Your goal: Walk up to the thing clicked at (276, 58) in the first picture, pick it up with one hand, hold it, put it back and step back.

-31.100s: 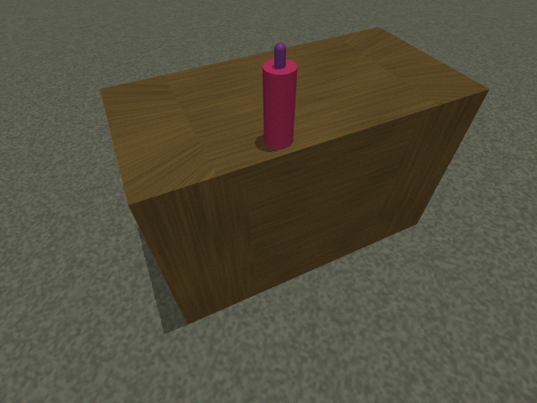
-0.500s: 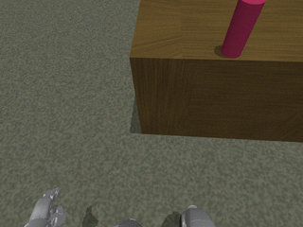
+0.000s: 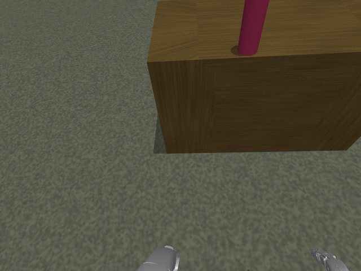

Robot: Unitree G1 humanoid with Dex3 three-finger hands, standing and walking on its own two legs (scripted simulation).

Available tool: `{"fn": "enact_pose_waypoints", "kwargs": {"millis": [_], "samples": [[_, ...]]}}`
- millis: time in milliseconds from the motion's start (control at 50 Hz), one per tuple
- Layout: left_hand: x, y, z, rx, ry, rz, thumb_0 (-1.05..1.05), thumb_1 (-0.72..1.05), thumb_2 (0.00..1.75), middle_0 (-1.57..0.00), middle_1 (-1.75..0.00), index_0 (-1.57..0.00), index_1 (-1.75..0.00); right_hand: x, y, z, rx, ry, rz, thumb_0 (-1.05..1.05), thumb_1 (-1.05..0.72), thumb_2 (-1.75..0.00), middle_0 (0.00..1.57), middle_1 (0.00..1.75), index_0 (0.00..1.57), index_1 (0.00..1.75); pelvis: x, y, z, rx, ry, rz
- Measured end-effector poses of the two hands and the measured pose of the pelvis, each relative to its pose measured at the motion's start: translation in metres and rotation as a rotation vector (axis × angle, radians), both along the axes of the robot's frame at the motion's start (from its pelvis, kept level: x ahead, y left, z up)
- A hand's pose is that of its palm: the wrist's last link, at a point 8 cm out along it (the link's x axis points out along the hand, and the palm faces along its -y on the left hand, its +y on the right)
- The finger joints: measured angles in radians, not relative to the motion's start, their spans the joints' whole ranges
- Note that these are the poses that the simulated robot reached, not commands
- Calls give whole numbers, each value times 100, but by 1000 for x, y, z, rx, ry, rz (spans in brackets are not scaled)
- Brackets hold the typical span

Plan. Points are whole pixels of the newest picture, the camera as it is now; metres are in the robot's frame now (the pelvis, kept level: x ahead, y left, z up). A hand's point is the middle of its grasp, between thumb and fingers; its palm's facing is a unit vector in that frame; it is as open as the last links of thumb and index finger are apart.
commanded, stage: step back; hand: right
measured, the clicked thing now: (253, 17) +0.91 -0.18 +0.06
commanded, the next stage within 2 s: stand in 1.42 s
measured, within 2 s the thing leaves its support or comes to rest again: neither
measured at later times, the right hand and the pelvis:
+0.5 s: hand out of the picture -0.02 -0.25 -0.13, palm faces -0.08 +0.91 -0.40, open 7.4 cm; pelvis -0.14 +0.01 +0.00, yaw +1 degrees
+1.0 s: hand out of the picture -0.09 -0.23 -0.14, palm faces -0.04 +0.93 -0.36, open 7.4 cm; pelvis -0.14 +0.02 +0.01, yaw +2 degrees
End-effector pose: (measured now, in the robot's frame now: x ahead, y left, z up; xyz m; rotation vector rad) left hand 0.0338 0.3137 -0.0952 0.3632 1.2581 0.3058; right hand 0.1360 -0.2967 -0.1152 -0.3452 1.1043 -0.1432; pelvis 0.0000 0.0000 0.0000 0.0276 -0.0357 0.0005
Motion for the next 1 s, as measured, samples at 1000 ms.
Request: {"fn": "enact_pose_waypoints", "kwargs": {"millis": [1000], "samples": [[-120,35,-12,-53,-47,-25,1,91,90,-21,-30,-20,-30,-226,23,13,-23,105,-53,1,-90,-90,21,30,20,30,-138,24,6,-28,1,29]]}}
